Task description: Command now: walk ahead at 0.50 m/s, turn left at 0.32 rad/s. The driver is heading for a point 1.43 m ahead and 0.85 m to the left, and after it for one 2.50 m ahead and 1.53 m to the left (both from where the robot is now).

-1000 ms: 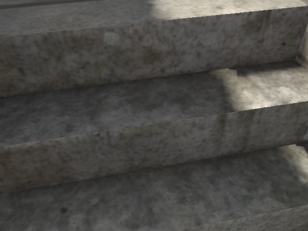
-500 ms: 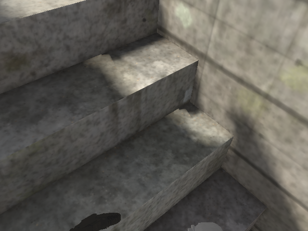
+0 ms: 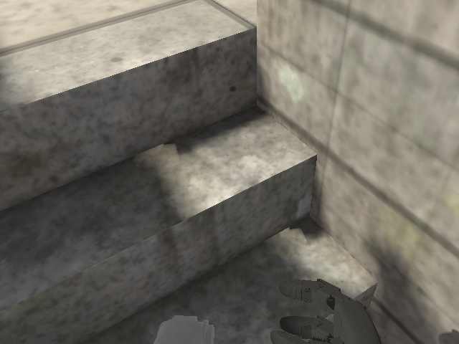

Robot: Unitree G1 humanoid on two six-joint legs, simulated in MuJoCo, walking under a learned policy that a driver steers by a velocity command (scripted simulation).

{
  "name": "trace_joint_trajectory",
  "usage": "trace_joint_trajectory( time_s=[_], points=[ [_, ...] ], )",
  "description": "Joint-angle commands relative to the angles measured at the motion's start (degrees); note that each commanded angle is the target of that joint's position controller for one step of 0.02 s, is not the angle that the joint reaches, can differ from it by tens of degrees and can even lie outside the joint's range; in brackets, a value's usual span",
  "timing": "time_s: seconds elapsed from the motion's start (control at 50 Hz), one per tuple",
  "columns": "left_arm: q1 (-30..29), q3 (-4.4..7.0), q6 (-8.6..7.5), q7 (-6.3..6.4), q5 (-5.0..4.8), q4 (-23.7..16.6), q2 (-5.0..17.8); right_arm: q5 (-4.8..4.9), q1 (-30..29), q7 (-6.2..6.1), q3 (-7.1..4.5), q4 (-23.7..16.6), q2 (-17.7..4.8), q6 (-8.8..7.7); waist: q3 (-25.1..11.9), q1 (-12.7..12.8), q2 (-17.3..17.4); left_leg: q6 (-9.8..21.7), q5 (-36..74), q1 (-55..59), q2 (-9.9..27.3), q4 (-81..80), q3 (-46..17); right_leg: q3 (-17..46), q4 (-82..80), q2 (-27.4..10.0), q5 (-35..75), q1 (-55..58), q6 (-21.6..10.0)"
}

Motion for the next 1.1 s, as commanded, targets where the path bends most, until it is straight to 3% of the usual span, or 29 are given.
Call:
trace_joint_trajectory(
  time_s=[0.02,0.06,0.1,0.12,0.16,0.18,0.22,0.26,0.4,0.44,0.48,0.5,0.52,0.54,0.56,0.58,0.6,0.64,0.7,0.84,0.9,0.94,0.96,1.0,1.02,1.04,1.06,1.08,1.1],
  points=[
    [2.5,3.45,-0.19,2.10,-1.55,-1.2,16.9,-1.39,-0.5,0.66,-3.00,0.2,-7.8,0.24,-3.7,-5.4,-5.8,2.9,-11.9,35.0,-1.9,-23.4,9.3,-9.4,-7.0,-6.7,73.0,-6.3,-5.1],
    [1.1,5.31,0.89,3.79,-0.41,-2.1,20.3,-2.79,5.0,2.18,-4.13,3.4,-8.9,1.57,-6.0,-7.5,-9.1,2.5,-40.4,34.9,-5.8,-31.4,10.2,-7.9,2.6,-12.2,99.6,11.6,-7.8],
    [-5.6,7.49,1.08,4.56,-1.90,-9.2,22.0,-4.62,10.6,2.75,-5.38,4.0,-11.7,2.39,-8.0,-8.9,-3.1,3.4,-48.2,37.6,-4.6,-51.7,0.5,-2.2,15.0,-15.7,89.8,19.8,-8.9],
    [-6.7,8.18,0.74,3.80,-2.56,-12.0,20.8,-4.92,13.9,2.26,-5.99,6.6,-11.6,3.10,-8.1,-7.7,-0.6,3.4,-41.2,47.0,-4.1,-59.8,-1.2,-1.5,18.6,-14.6,72.8,10.8,-10.1],
    [-22.0,5.75,-1.38,1.26,-0.25,-23.2,10.8,-5.55,15.8,-0.71,-9.05,6.8,-19.4,4.34,2.8,-10.8,21.8,14.2,-49.8,46.8,7.8,-87.6,-43.3,0.5,51.2,3.9,11.4,-23.4,-6.4],
    [-29.2,4.66,-3.26,-1.08,-1.46,-28.7,6.8,-6.97,14.8,-1.17,-7.92,5.8,-18.9,2.08,4.9,-7.6,17.9,15.1,-45.7,41.8,8.7,-95.8,-55.4,14.9,78.7,8.8,-4.0,-33.9,-2.7],
    [-25.2,2.72,-4.54,-3.38,0.44,-33.4,3.1,-5.06,16.0,-1.38,-6.64,5.8,-13.1,-1.12,8.2,-1.6,7.9,11.5,-39.7,39.1,7.6,-85.7,-47.3,21.8,97.0,7.6,-11.2,-47.5,-0.8],
    [-16.9,2.87,-4.49,-3.56,3.17,-31.4,4.7,-3.20,15.8,-0.86,-6.52,7.1,-9.9,-1.72,6.3,3.1,-0.9,7.3,-34.2,41.7,4.6,-80.8,-38.1,17.8,94.3,6.0,-3.0,-47.0,0.2],
    [-28.6,0.87,-5.47,-3.69,1.00,-37.1,4.4,-3.79,30.6,-2.61,-7.96,5.9,-15.0,-2.59,3.3,-3.0,-0.9,9.2,-27.8,57.6,5.8,-82.4,-41.2,14.7,81.8,5.3,-6.7,-58.1,3.2],
    [-30.3,1.04,-5.13,-2.47,0.20,-38.2,5.9,-3.34,30.7,-3.65,-7.96,4.4,-15.3,-1.45,-0.2,-2.7,3.8,7.7,-19.8,53.5,6.6,-81.5,-39.8,15.4,72.4,5.5,-4.4,-48.7,3.1],
    [-29.2,0.66,-3.47,-1.25,-2.18,-37.3,5.4,-1.63,31.5,-3.76,-8.00,3.9,-14.7,0.70,-0.1,-2.8,7.4,5.2,-18.7,38.5,2.3,-89.0,-29.8,4.4,43.6,10.6,-26.8,-19.1,4.5],
    [-19.5,2.85,-2.37,-0.52,-3.80,-34.8,8.4,-1.76,26.5,-4.05,-8.58,3.9,-15.5,1.11,-0.8,2.8,12.4,2.8,-18.9,31.2,-0.2,-80.0,-26.3,4.3,35.5,9.6,-19.3,-4.3,4.0],
    [-3.3,5.95,-1.41,0.35,-4.56,-29.2,11.6,-3.79,17.3,-3.86,-8.13,1.5,-15.8,0.11,-5.4,12.3,10.1,2.2,-11.1,25.0,-2.6,-69.7,-21.2,1.3,28.8,9.0,-6.2,12.2,2.5],
    [7.7,8.83,-2.06,0.75,-4.32,-24.9,15.2,-4.81,14.0,-2.48,-7.47,0.0,-13.6,-2.18,-11.4,15.6,5.8,0.3,-16.5,23.0,-4.9,-47.9,-18.4,16.8,17.5,2.6,-8.3,24.4,-3.5],
    [8.9,9.02,-2.61,0.33,-0.88,-22.1,16.0,-3.91,8.4,-1.67,-5.78,-3.4,-6.4,-4.72,-8.6,12.5,1.1,-1.3,-21.7,18.0,-4.0,-27.6,-18.8,28.8,19.0,-4.3,0.8,22.1,-3.6],
    [5.4,9.89,-2.69,2.42,0.82,-23.3,21.1,-0.10,22.0,-0.23,-6.39,-1.6,-8.0,-5.49,-11.2,4.4,-8.1,-4.9,-16.7,11.8,-4.2,-9.8,-18.4,54.6,6.0,-18.4,-18.5,17.5,-15.2],
    [-2.0,9.25,-3.74,3.58,-0.94,-25.9,17.3,0.15,23.6,-0.33,-7.58,-2.6,-11.7,-5.16,-5.6,1.4,-5.2,-7.1,-11.4,9.8,0.6,-4.9,-17.4,61.9,2.5,-21.6,-42.2,6.8,-18.8],
    [-7.2,7.21,-3.64,3.33,-1.09,-23.1,11.1,-2.45,18.1,-0.69,-6.74,-5.8,-11.0,-3.22,6.6,-1.8,-3.2,-7.8,-8.9,8.6,2.1,5.0,-15.4,46.6,0.9,-15.3,-34.3,-8.1,-15.0],
    [-7.8,6.64,-3.02,2.65,0.89,-17.4,7.7,-0.28,16.1,-0.58,-5.52,-4.7,-7.9,-2.73,12.1,-3.8,-0.2,-5.3,-5.4,9.2,2.6,8.8,-16.2,29.0,4.7,-11.0,-22.7,-18.7,-11.9],
    [5.2,7.46,-3.44,1.29,1.97,-11.2,9.9,1.72,3.9,-0.43,-4.27,-6.4,-3.7,-0.54,11.9,2.2,1.5,-5.0,-10.0,-13.9,5.1,20.2,-16.8,17.1,3.1,-15.9,-12.6,-1.0,-9.1],
    [5.0,8.12,-2.59,2.57,-0.24,-11.3,13.2,1.31,-2.7,0.06,-3.12,-11.4,-4.4,0.02,12.3,1.9,-2.4,-6.2,-16.2,-13.7,10.4,7.8,-13.5,11.7,-1.8,-15.1,-12.8,-0.7,-7.2],
    [5.5,8.63,-2.30,3.39,0.33,-10.5,14.5,0.66,-8.1,0.73,-2.84,-13.8,-4.7,0.44,11.5,3.1,-1.6,-5.8,-11.4,-4.5,13.6,-4.2,-6.7,8.9,-8.3,-14.7,-13.8,-3.6,-6.7],
    [3.4,8.91,-1.22,3.62,-2.42,-8.8,16.3,1.01,-16.9,2.40,0.02,-18.8,-2.3,0.13,13.3,3.4,-6.9,-1.8,-27.0,15.8,15.0,-30.6,-0.1,2.0,-18.6,-11.9,1.5,-15.5,-6.6],
    [11.5,8.47,-2.24,2.43,-3.08,-3.1,19.2,1.31,-9.9,2.78,-2.88,-15.8,-5.5,0.46,2.8,1.3,-8.7,2.2,-39.1,43.4,2.6,-33.8,13.0,-2.6,-6.8,-11.9,69.5,-8.2,-10.0],
    [7.6,8.85,-3.55,1.55,-2.54,-4.5,23.5,0.72,2.3,2.66,-6.20,-13.0,-12.5,0.90,-4.9,-6.1,-13.4,4.4,-35.1,53.8,-1.2,-37.4,10.4,-1.3,4.4,-12.6,104.2,-4.3,-10.0],
    [1.0,10.79,-4.98,0.86,-3.99,-8.1,30.3,-1.55,13.7,2.46,-9.50,-11.2,-20.1,1.59,-11.6,-14.1,-15.6,6.7,-28.8,61.5,-2.1,-54.5,-3.0,0.5,18.9,-11.4,106.8,-0.9,-8.2],
    [1.1,9.32,-6.82,-0.57,-2.87,-13.6,23.2,-2.25,21.7,0.89,-12.43,-7.1,-28.4,2.12,-21.0,-11.2,8.1,14.9,-29.7,82.3,11.7,-72.0,-38.0,5.8,42.8,-4.7,85.3,-22.8,-4.3],
    [-2.7,8.80,-8.00,-2.19,-2.60,-12.2,17.5,-3.58,27.6,-0.81,-13.39,-1.9,-32.3,2.99,-30.6,-9.0,23.0,16.7,-41.5,85.8,17.0,-102.5,-66.3,14.4,70.8,7.9,13.3,-29.2,-1.7],
    [-4.4,10.14,-7.80,-3.35,-3.05,-12.6,15.4,-3.61,27.7,0.29,-11.69,2.2,-27.0,3.13,-29.4,-5.7,18.1,8.9,-54.0,80.8,18.1,-104.6,-63.8,21.8,90.1,7.8,7.0,-33.6,-2.1]
  ],
)
Velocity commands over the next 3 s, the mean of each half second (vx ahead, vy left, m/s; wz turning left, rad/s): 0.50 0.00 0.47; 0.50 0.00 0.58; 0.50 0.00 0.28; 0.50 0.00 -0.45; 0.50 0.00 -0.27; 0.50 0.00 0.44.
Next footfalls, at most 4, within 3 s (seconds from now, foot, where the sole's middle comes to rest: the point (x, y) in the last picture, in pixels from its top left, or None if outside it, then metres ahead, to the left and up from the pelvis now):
0.06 left None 0.07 0.09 -0.58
0.56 right None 0.27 -0.15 -0.59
1.02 left None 0.32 0.30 -0.38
1.62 right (94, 232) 0.55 0.30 -0.17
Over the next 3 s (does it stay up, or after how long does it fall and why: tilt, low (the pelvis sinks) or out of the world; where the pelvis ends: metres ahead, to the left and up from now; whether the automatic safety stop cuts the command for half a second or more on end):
stays up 1.08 0.59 0.79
